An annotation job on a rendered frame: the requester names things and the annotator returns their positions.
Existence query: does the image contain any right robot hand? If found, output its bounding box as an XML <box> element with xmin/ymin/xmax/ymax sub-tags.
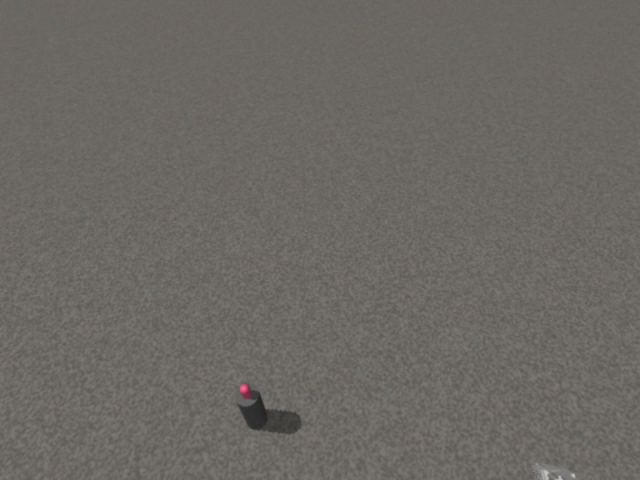
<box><xmin>532</xmin><ymin>463</ymin><xmax>577</xmax><ymax>480</ymax></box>

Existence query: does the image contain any bottle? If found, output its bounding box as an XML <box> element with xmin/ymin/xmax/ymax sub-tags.
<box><xmin>235</xmin><ymin>382</ymin><xmax>267</xmax><ymax>430</ymax></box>

